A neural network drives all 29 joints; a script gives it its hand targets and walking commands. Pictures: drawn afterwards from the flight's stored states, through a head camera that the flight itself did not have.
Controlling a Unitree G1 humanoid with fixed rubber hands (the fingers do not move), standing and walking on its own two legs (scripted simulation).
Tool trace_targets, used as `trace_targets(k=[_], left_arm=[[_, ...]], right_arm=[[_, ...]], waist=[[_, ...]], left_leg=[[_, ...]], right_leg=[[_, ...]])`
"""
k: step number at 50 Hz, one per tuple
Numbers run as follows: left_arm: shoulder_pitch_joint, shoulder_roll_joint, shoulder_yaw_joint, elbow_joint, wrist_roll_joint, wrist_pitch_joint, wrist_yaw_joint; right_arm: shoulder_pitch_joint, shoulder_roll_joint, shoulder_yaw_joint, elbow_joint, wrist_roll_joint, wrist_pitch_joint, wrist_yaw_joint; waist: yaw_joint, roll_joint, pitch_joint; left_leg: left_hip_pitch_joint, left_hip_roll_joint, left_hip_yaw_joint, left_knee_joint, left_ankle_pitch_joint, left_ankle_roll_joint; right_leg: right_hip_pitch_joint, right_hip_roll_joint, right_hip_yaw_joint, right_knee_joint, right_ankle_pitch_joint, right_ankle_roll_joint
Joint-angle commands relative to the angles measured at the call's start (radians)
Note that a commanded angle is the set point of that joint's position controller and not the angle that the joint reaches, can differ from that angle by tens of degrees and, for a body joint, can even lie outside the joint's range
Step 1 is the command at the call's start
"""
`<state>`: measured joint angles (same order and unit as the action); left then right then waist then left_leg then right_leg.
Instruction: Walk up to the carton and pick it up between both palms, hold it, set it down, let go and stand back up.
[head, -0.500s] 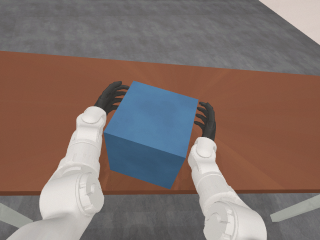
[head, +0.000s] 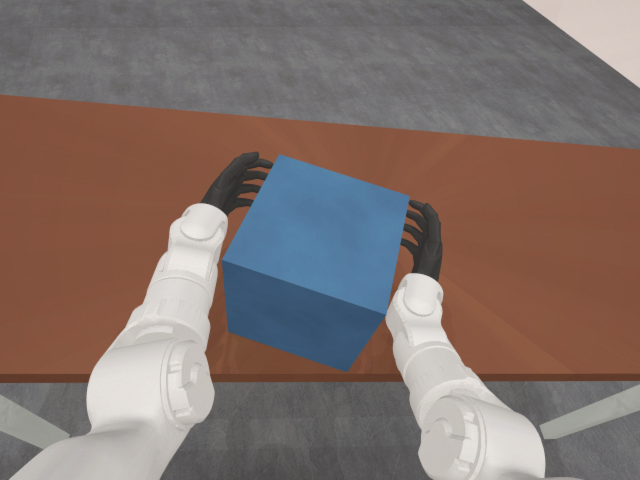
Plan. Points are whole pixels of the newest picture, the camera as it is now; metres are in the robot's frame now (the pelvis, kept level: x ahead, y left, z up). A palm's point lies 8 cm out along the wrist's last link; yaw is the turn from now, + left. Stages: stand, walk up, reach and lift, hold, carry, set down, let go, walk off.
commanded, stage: reach and lift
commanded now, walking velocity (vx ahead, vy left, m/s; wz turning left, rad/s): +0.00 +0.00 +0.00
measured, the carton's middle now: (314, 267) +0.38 +0.01 +0.02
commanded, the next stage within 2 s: none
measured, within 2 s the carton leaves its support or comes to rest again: leaves its support in 0.04 s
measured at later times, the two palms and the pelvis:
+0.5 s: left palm (233, 198) +0.41 +0.12 +0.12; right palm (446, 258) +0.36 -0.15 +0.09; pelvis +0.00 -0.02 +0.00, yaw +0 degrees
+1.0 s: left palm (240, 199) +0.37 +0.11 +0.16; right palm (475, 254) +0.34 -0.17 +0.12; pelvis -0.01 -0.04 +0.00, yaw +1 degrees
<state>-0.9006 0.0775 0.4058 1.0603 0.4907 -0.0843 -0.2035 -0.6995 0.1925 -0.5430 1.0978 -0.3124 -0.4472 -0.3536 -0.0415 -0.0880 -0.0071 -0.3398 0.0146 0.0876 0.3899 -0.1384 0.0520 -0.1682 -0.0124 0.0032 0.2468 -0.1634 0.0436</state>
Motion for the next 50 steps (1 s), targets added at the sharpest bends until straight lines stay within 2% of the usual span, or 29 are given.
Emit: trace_targets(k=[1, 3, 4, 5, 8, 11, 12, 13, 15, 18, 20, 22, 24, 27, 28, 29, 30, 33, 35, 37, 38, 39, 42, 44, 46, 47, 48, 49, 50], left_arm=[[-0.524, -0.527, -0.164, -0.071, -0.024, -0.081, -0.019], [-0.596, -0.547, -0.209, -0.117, -0.031, -0.105, -0.01], [-0.519, -0.502, -0.171, -0.016, -0.02, -0.096, -0.017], [-0.472, -0.499, -0.169, 0.006, -0.012, -0.085, -0.018], [-0.512, -0.562, -0.205, -0.105, -0.038, -0.072, -0.019], [-0.548, -0.544, -0.214, -0.061, -0.061, -0.06, -0.032], [-0.493, -0.536, -0.23, -0.085, -0.077, -0.059, -0.034], [-0.466, -0.518, -0.207, -0.094, -0.051, -0.046, -0.026], [-0.499, -0.545, -0.218, -0.152, -0.063, -0.027, -0.027], [-0.481, -0.526, -0.209, -0.162, -0.081, 0.011, -0.036], [-0.471, -0.546, -0.23, -0.198, -0.086, 0.046, -0.043], [-0.466, -0.552, -0.252, -0.281, -0.09, 0.073, -0.038], [-0.429, -0.529, -0.24, -0.285, -0.098, 0.108, -0.053], [-0.366, -0.55, -0.248, -0.354, -0.097, 0.192, -0.065], [-0.422, -0.594, -0.301, -0.422, -0.124, 0.2, -0.063], [-0.351, -0.559, -0.258, -0.378, -0.09, 0.235, -0.069], [-0.329, -0.547, -0.239, -0.387, -0.08, 0.269, -0.07], [-0.331, -0.546, -0.271, -0.523, -0.091, 0.312, -0.091], [-0.365, -0.543, -0.288, -0.591, -0.09, 0.335, -0.088], [-0.302, -0.539, -0.3, -0.598, -0.096, 0.357, -0.082], [-0.305, -0.571, -0.325, -0.647, -0.089, 0.374, -0.075], [-0.292, -0.588, -0.356, -0.67, -0.12, 0.39, -0.069], [-0.23, -0.472, -0.232, -0.578, -0.073, 0.43, -0.092], [-0.281, -0.513, -0.289, -0.647, -0.104, 0.445, -0.086], [-0.262, -0.513, -0.293, -0.677, -0.097, 0.451, -0.079], [-0.248, -0.528, -0.326, -0.717, -0.11, 0.465, -0.074], [-0.259, -0.499, -0.295, -0.678, -0.102, 0.47, -0.078], [-0.252, -0.517, -0.321, -0.71, -0.131, 0.478, -0.079], [-0.252, -0.537, -0.321, -0.713, -0.109, 0.481, -0.067]], right_arm=[[-0.56, 0.495, 0.33, -0.069, -0.08, -0.052, 0.164], [-0.609, 0.49, 0.307, -0.043, -0.096, -0.061, 0.169], [-0.566, 0.49, 0.328, -0.044, -0.095, -0.044, 0.168], [-0.513, 0.47, 0.322, 0.025, -0.102, -0.02, 0.174], [-0.566, 0.496, 0.364, -0.046, -0.051, -0.021, 0.176], [-0.583, 0.498, 0.359, -0.085, -0.061, 0.0, 0.164], [-0.563, 0.535, 0.412, -0.153, -0.033, -0.002, 0.163], [-0.528, 0.504, 0.422, -0.098, -0.03, 0.022, 0.171], [-0.549, 0.498, 0.429, -0.126, -0.016, 0.045, 0.174], [-0.579, 0.512, 0.492, -0.216, 0.024, 0.072, 0.172], [-0.572, 0.506, 0.512, -0.274, 0.038, 0.096, 0.168], [-0.552, 0.482, 0.536, -0.261, 0.067, 0.121, 0.175], [-0.528, 0.496, 0.578, -0.305, 0.085, 0.147, 0.166], [-0.487, 0.468, 0.618, -0.389, 0.141, 0.186, 0.152], [-0.526, 0.428, 0.589, -0.406, 0.136, 0.178, 0.159], [-0.518, 0.43, 0.621, -0.428, 0.163, 0.205, 0.161], [-0.472, 0.392, 0.638, -0.409, 0.187, 0.234, 0.161], [-0.459, 0.397, 0.679, -0.514, 0.218, 0.253, 0.142], [-0.514, 0.363, 0.691, -0.592, 0.238, 0.254, 0.155], [-0.527, 0.386, 0.749, -0.646, 0.279, 0.275, 0.163], [-0.489, 0.323, 0.727, -0.622, 0.287, 0.286, 0.171], [-0.492, 0.307, 0.726, -0.657, 0.292, 0.303, 0.175], [-0.478, 0.358, 0.771, -0.705, 0.307, 0.35, 0.164], [-0.501, 0.303, 0.717, -0.711, 0.297, 0.356, 0.174], [-0.517, 0.339, 0.744, -0.748, 0.286, 0.361, 0.178], [-0.457, 0.315, 0.751, -0.736, 0.298, 0.369, 0.18], [-0.479, 0.323, 0.713, -0.714, 0.279, 0.383, 0.172], [-0.496, 0.343, 0.771, -0.787, 0.311, 0.388, 0.172], [-0.488, 0.292, 0.719, -0.704, 0.288, 0.39, 0.189]], waist=[[0.013, 0.184, -0.493], [-0.023, 0.196, -0.547], [0.017, 0.158, -0.512], [-0.001, 0.157, -0.42], [0.007, 0.166, -0.455], [-0.024, 0.141, -0.477], [-0.002, 0.143, -0.537], [0.034, 0.154, -0.495], [0.015, 0.156, -0.458], [0.048, 0.115, -0.458], [0.017, 0.107, -0.437], [0.033, 0.14, -0.418], [0.029, 0.103, -0.416], [-0.003, 0.076, -0.335], [-0.046, 0.136, -0.381], [0.004, 0.114, -0.31], [0.016, 0.116, -0.248], [-0.011, 0.094, -0.257], [-0.009, 0.136, -0.309], [0.044, 0.113, -0.332], [-0.008, 0.148, -0.314], [-0.022, 0.14, -0.321], [0.057, 0.009, -0.187], [0.02, 0.044, -0.212], [0.042, 0.041, -0.244], [0.017, 0.08, -0.281], [0.004, 0.051, -0.251], [0.026, 0.034, -0.277], [0.017, 0.078, -0.252]], left_leg=[[0.467, 0.056, 0.02, 0.018, 0.394, -0.091], [0.493, 0.058, 0.008, 0.029, 0.425, -0.098], [0.453, 0.049, 0.029, 0.022, 0.388, -0.082], [0.467, 0.046, 0.033, 0.0, 0.351, -0.074], [0.482, 0.047, 0.03, -0.01, 0.362, -0.075], [0.448, 0.035, 0.031, -0.011, 0.285, -0.062], [0.451, 0.029, 0.046, 0.01, 0.354, -0.062], [0.461, 0.029, 0.048, -0.005, 0.334, -0.056], [0.47, 0.03, 0.037, -0.024, 0.31, -0.055], [0.443, 0.024, 0.054, -0.027, 0.302, -0.043], [0.475, 0.023, 0.042, -0.031, 0.296, -0.045], [0.498, 0.022, 0.035, -0.032, 0.327, -0.048], [0.522, 0.021, 0.044, -0.029, 0.346, -0.038], [0.538, 0.015, 0.037, -0.033, 0.355, -0.036], [0.574, 0.027, 0.023, -0.026, 0.384, -0.065], [0.551, 0.016, 0.039, -0.035, 0.364, -0.043], [0.571, 0.019, 0.041, -0.046, 0.356, -0.042], [0.566, 0.008, 0.036, -0.044, 0.35, -0.05], [0.574, 0.007, 0.026, -0.034, 0.365, -0.056], [0.576, -0.002, 0.035, -0.03, 0.398, -0.047], [0.603, 0.009, 0.021, -0.043, 0.417, -0.071], [0.631, 0.009, 0.015, -0.041, 0.403, -0.071], [0.514, -0.017, 0.044, -0.078, 0.24, 0.004], [0.533, -0.004, 0.046, -0.093, 0.204, -0.013], [0.552, -0.008, 0.044, -0.072, 0.261, -0.009], [0.594, -0.004, 0.042, -0.06, 0.321, -0.032], [0.571, -0.015, 0.035, -0.069, 0.265, -0.012], [0.58, -0.017, 0.042, -0.066, 0.266, -0.011], [0.581, 0.001, 0.03, -0.081, 0.256, -0.029]], right_leg=[[-0.091, 0.059, -0.104, -0.025, 0.101, -0.039], [-0.122, 0.063, -0.119, -0.02, 0.132, -0.036], [-0.089, 0.05, -0.099, -0.042, 0.108, -0.034], [-0.077, 0.053, -0.111, -0.037, 0.092, -0.03], [-0.042, 0.057, -0.111, -0.027, 0.12, -0.032], [-0.066, 0.049, -0.097, -0.041, 0.083, -0.026], [-0.032, 0.039, -0.089, -0.027, 0.178, -0.016], [-0.014, 0.038, -0.094, -0.027, 0.148, -0.02], [-0.014, 0.042, -0.099, -0.025, 0.109, -0.016], [0.047, 0.034, -0.075, -0.02, 0.136, -0.012], [0.046, 0.033, -0.085, -0.023, 0.127, -0.005], [0.05, 0.036, -0.086, -0.019, 0.118, -0.007], [0.067, 0.035, -0.083, -0.013, 0.169, 0.007], [0.132, 0.033, -0.078, -0.007, 0.237, 0.015], [0.071, 0.041, -0.098, 0.005, 0.214, 0.011], [0.112, 0.041, -0.085, -0.009, 0.198, 0.015], [0.132, 0.041, -0.092, -0.017, 0.191, 0.013], [0.162, 0.031, -0.094, 0.003, 0.233, 0.023], [0.15, 0.029, -0.095, 0.006, 0.221, 0.018], [0.17, 0.034, -0.102, 0.02, 0.256, 0.023], [0.166, 0.04, -0.106, 0.029, 0.279, 0.013], [0.147, 0.043, -0.111, 0.026, 0.272, 0.016], [0.219, 0.025, -0.093, 0.002, 0.207, 0.036], [0.178, 0.026, -0.092, 0.014, 0.178, 0.032], [0.167, 0.029, -0.094, 0.015, 0.212, 0.037], [0.174, 0.03, -0.1, 0.029, 0.276, 0.033], [0.167, 0.02, -0.092, 0.018, 0.239, 0.038], [0.178, 0.014, -0.09, 0.022, 0.264, 0.047], [0.136, 0.036, -0.106, 0.02, 0.178, 0.026]])
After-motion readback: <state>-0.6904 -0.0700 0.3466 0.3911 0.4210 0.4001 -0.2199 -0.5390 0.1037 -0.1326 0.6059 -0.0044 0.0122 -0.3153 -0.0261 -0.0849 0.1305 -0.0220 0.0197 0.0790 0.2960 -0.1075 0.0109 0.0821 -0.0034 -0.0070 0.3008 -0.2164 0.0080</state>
